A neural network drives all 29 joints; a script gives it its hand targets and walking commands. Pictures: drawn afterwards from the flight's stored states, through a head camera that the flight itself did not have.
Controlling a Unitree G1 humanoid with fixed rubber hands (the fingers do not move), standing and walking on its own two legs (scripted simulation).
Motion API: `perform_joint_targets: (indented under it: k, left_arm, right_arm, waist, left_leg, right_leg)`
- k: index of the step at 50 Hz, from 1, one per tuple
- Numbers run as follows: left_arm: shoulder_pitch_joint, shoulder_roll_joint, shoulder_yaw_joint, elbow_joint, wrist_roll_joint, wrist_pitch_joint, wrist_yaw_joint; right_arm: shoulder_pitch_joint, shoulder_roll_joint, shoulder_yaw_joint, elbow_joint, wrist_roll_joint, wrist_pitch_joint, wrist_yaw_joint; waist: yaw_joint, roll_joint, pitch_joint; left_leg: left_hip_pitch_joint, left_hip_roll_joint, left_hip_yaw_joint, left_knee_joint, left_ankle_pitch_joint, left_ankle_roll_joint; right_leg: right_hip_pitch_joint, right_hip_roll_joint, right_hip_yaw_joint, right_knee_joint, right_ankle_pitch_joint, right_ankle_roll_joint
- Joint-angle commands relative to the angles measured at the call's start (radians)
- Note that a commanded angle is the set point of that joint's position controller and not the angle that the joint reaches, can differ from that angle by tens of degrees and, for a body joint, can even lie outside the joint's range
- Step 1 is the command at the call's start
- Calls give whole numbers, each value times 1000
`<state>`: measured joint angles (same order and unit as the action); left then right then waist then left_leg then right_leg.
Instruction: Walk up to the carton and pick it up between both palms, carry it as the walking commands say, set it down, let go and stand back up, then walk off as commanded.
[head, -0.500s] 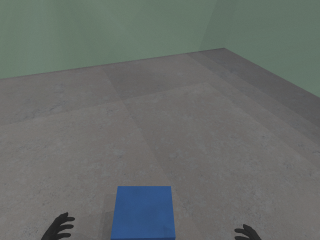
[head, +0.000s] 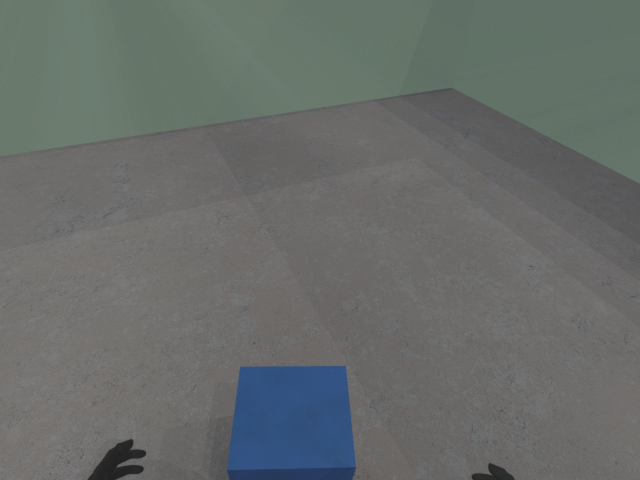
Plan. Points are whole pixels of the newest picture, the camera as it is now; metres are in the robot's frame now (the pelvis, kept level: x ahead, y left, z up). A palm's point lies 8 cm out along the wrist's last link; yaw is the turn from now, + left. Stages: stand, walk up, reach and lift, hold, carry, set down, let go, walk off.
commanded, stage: stand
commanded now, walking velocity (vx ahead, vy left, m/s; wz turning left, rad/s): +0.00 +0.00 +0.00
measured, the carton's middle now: (292, 435) +0.45 +0.06 -0.63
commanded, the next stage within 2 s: walk off in 0.56 s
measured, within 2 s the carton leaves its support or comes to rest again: neither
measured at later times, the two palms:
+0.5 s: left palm out of the picture +0.11 +0.28 -0.10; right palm out of the picture +0.11 -0.25 -0.10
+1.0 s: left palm out of the picture +0.03 +0.28 -0.11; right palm out of the picture +0.07 -0.25 -0.12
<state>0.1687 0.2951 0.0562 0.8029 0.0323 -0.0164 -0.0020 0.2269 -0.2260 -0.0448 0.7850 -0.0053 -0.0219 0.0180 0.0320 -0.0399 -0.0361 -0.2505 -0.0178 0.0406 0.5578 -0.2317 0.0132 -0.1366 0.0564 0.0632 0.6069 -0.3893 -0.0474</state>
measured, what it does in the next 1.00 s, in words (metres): stands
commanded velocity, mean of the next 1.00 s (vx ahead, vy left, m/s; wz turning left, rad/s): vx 0.00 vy -0.06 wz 0.17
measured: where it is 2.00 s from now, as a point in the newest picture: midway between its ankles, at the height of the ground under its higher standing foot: outside the picture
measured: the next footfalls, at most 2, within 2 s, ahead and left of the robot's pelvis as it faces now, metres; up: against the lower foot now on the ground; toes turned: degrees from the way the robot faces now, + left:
left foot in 1.24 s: +0.01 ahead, +0.09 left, +0.00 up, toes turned +16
right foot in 1.52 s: +0.05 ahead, -0.15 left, +0.00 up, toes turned +17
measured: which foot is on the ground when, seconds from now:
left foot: down 0.00-0.98, up 1.00-1.00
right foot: down 0.00-1.00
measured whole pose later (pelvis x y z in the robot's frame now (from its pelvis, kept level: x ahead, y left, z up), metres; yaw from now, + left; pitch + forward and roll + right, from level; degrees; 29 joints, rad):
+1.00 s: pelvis -0.02 -0.01 +0.00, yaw +2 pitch -6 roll +0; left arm 0.22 0.30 0.06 0.90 0.03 0.06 0.03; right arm 0.22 -0.23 -0.05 0.87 -0.01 0.07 0.01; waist 0.03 0.01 0.09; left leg -0.27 0.00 0.01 0.57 -0.22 0.00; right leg -0.13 0.05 0.00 0.58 -0.36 -0.05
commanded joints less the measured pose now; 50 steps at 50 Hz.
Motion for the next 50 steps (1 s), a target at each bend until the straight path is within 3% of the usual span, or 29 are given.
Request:
perform_joint_targets:
  k: [1,2,3,4,7,11,12,15,16,17,19,20,22,25,27,29,32,33,34,37,38,39,42,43,44,46,48,49,50]
  left_arm:
    - [6,206,33,-49,1,-41,6]
    - [-2,207,29,-37,-3,-39,9]
    - [-18,223,36,-25,-1,-40,12]
    - [-19,230,32,-41,-4,-37,11]
    - [-41,230,39,-33,-2,-44,15]
    - [7,246,41,-6,-13,-40,12]
    - [-17,236,40,-8,0,-43,16]
    - [-8,220,28,-7,-8,-45,13]
    - [0,222,30,1,1,-51,15]
    - [-11,213,28,-2,-15,-48,15]
    - [-5,222,30,21,-12,-44,21]
    - [-13,209,30,18,-11,-46,22]
    - [-20,212,23,16,-5,-44,18]
    - [-22,230,37,15,-4,-31,20]
    - [0,206,30,35,2,-36,23]
    - [-23,256,46,39,-2,-34,18]
    - [-10,211,26,43,-7,-37,16]
    - [-27,218,22,45,-9,-40,18]
    - [-47,228,27,47,-10,-41,15]
    - [-15,212,26,60,-9,-36,13]
    - [1,236,32,81,-8,-20,20]
    - [5,128,6,74,-11,4,26]
    - [122,86,-4,83,-7,68,33]
    - [126,58,-15,83,1,72,41]
    - [137,87,-11,66,13,72,35]
    - [229,94,7,95,4,70,34]
    - [258,89,15,93,9,73,34]
    - [248,120,21,75,5,74,40]
    - [246,175,27,79,6,78,44]
  right_arm:
    - [-96,-245,-57,-40,-29,-36,-31]
    - [-101,-237,-54,-43,-28,-32,-27]
    - [-112,-229,-54,-35,-27,-32,-27]
    - [-112,-265,-68,-44,-22,-25,-26]
    - [-104,-219,-48,-28,-21,-30,-38]
    - [-119,-259,-64,-23,-30,-21,-32]
    - [-113,-243,-54,-13,-23,-25,-29]
    - [-94,-230,-46,4,-13,-30,-32]
    - [-117,-259,-55,-13,-12,-24,-31]
    - [-130,-229,-48,-1,-19,-23,-32]
    - [-77,-235,-46,21,-16,-21,-31]
    - [-125,-269,-47,16,-22,-20,-31]
    - [-124,-265,-57,15,-18,-24,-27]
    - [-117,-254,-45,22,-24,-27,-32]
    - [-85,-244,-49,23,-24,-22,-31]
    - [-95,-259,-51,38,-18,-21,-32]
    - [-103,-272,-46,36,-21,-28,-35]
    - [-114,-231,-39,29,-19,-27,-34]
    - [-123,-249,-46,37,-21,-28,-33]
    - [-115,-253,-49,54,-19,-29,-35]
    - [-93,-260,-49,48,-22,-22,-31]
    - [-60,-215,-48,62,-17,1,-23]
    - [15,-186,-43,50,-26,44,-26]
    - [-32,-225,-53,61,-32,55,-35]
    - [18,-220,-55,58,-25,61,-39]
    - [-21,-258,-75,43,-29,70,-38]
    - [-91,-240,-72,24,-24,82,-46]
    - [-172,-204,-68,-2,-18,83,-50]
    - [-118,-133,-55,-11,-13,82,-53]
  waist:
    - [-21,18,22]
    - [-16,27,69]
    - [-50,-3,68]
    - [-41,53,42]
    - [-39,59,35]
    - [-29,33,89]
    - [-27,-16,73]
    - [-25,75,9]
    - [-51,66,54]
    - [-22,30,39]
    - [-40,-13,66]
    - [-19,21,69]
    - [-37,73,30]
    - [-23,30,87]
    - [-35,102,44]
    - [-34,27,82]
    - [-34,40,120]
    - [-45,-23,70]
    - [-43,84,70]
    - [-32,31,97]
    - [-43,25,106]
    - [-41,90,123]
    - [-41,136,146]
    - [-1,170,195]
    - [-24,234,155]
    - [8,233,99]
    - [63,158,164]
    - [100,30,216]
    - [53,-207,201]
  left_leg:
    - [74,117,-151,-75,201,47]
    - [56,113,-136,-88,184,37]
    - [54,108,-154,-87,117,55]
    - [58,99,-132,-74,149,43]
    - [75,106,-138,-80,165,49]
    - [68,107,-138,-89,200,49]
    - [64,106,-134,-91,184,46]
    - [128,116,-134,-64,222,50]
    - [83,109,-136,-78,178,43]
    - [90,118,-139,-85,195,45]
    - [69,111,-145,-98,225,45]
    - [69,107,-142,-102,195,50]
    - [107,114,-149,-80,236,48]
    - [54,113,-153,-105,163,46]
    - [78,111,-158,-121,138,49]
    - [80,122,-167,-118,152,55]
    - [58,118,-148,-124,167,49]
    - [92,124,-160,-121,188,41]
    - [80,121,-156,-111,179,39]
    - [74,126,-166,-142,153,39]
    - [49,141,-199,-177,121,47]
    - [-1,153,-250,-222,37,43]
    - [-120,223,-371,-289,16,37]
    - [-160,242,-412,-315,-40,48]
    - [-157,284,-462,-331,-8,67]
    - [-235,311,-493,-379,40,67]
    - [-414,192,-359,-340,-1,-27]
    - [-477,94,-221,-204,-24,-80]
    - [-479,-23,-110,104,-223,-70]
  right_leg:
    - [-130,-143,111,-257,267,11]
    - [-151,-140,105,-257,261,19]
    - [-169,-142,128,-258,181,3]
    - [-154,-165,133,-281,197,1]
    - [-139,-167,155,-281,218,3]
    - [-145,-146,117,-279,287,20]
    - [-118,-159,123,-276,313,26]
    - [-125,-163,137,-281,250,10]
    - [-138,-173,152,-287,298,16]
    - [-122,-159,142,-283,307,18]
    - [-121,-169,114,-275,336,12]
    - [-131,-157,120,-272,309,12]
    - [-117,-160,116,-259,312,7]
    - [-126,-130,101,-266,245,6]
    - [-117,-158,126,-264,202,-11]
    - [-143,-145,110,-262,158,0]
    - [-165,-174,148,-295,164,-10]
    - [-157,-178,135,-301,143,-4]
    - [-137,-171,136,-289,190,-4]
    - [-129,-162,111,-284,187,-3]
    - [-125,-150,91,-270,104,4]
    - [-118,-114,49,-217,5,-4]
    - [-77,-61,-35,-158,-83,21]
    - [-106,-60,-51,-99,-90,34]
    - [-68,-68,-47,-38,-90,39]
    - [60,-51,-58,54,-142,38]
    - [216,-65,-58,-103,-107,-3]
    - [182,-152,39,-284,-155,-22]
    - [144,-312,221,-418,-129,-67]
